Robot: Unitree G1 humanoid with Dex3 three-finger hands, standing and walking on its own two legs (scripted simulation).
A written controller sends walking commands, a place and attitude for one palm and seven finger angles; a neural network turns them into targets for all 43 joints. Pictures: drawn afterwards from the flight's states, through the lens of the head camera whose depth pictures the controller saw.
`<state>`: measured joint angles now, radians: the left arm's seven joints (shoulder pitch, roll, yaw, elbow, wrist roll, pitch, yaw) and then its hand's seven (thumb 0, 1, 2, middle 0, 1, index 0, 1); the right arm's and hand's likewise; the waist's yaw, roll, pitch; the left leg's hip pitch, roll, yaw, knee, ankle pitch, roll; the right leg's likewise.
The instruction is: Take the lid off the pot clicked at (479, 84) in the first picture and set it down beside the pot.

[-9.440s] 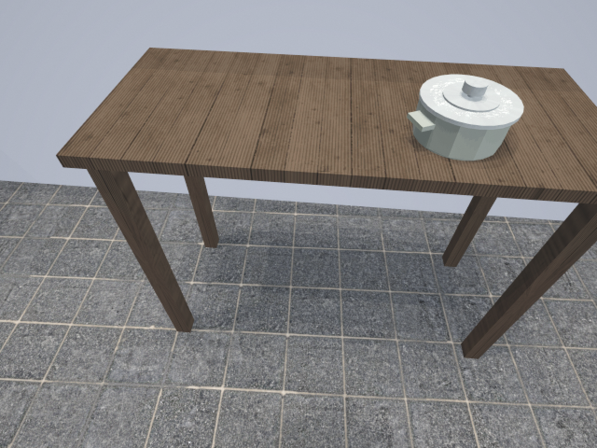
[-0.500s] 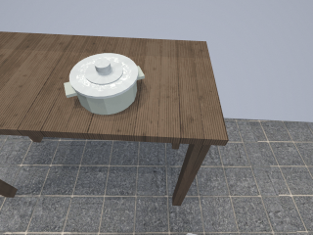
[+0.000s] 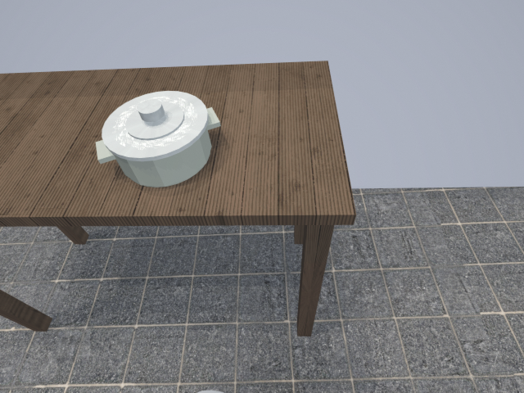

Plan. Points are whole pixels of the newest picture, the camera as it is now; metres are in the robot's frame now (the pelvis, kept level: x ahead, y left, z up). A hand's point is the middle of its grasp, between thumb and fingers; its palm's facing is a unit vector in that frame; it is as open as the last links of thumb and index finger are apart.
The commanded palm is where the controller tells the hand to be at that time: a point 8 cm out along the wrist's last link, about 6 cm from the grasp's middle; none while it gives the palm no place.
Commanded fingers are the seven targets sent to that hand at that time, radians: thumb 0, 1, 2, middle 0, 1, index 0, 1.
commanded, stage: come to a stop and stand still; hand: left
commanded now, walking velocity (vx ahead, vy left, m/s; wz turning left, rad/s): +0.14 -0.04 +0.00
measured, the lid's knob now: (151, 110) +0.52 +0.24 +0.15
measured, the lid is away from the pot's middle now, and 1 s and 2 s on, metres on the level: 0.00 0.00 0.00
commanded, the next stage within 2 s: look again from close up in 0.26 s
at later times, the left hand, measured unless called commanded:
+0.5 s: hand out of the picture +0.04 +0.18 -0.18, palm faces -0.04 -0.97 -0.24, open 7.3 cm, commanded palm none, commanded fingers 0.00 0.90 0.90 -0.20 -0.30 -0.20 -0.30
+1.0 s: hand out of the picture +0.07 +0.23 -0.18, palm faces +0.03 -0.97 -0.24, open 7.4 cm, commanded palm none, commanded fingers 0.00 0.90 0.90 -0.20 -0.30 -0.20 -0.30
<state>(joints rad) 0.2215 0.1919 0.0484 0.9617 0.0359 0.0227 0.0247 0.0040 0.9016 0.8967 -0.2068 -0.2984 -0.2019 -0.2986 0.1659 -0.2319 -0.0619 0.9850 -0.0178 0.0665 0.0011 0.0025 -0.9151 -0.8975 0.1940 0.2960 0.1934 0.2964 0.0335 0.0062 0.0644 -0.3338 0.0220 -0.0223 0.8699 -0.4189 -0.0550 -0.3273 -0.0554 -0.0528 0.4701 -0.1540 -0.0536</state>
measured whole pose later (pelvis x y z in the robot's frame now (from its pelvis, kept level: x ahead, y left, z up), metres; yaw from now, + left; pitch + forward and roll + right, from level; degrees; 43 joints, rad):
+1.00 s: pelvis +0.02 +0.04 -0.01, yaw -1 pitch -1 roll -1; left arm 0.24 0.19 0.02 0.98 0.01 0.01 0.05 0.01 0.91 0.90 -0.20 -0.30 -0.20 -0.30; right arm 0.16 -0.18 -0.02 1.00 -0.02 0.00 -0.03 0.00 -0.91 -0.90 0.20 0.30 0.20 0.30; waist 0.01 0.00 0.04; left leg -0.10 0.01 0.03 0.52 -0.40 0.01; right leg -0.23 -0.02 -0.03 0.54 -0.29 0.01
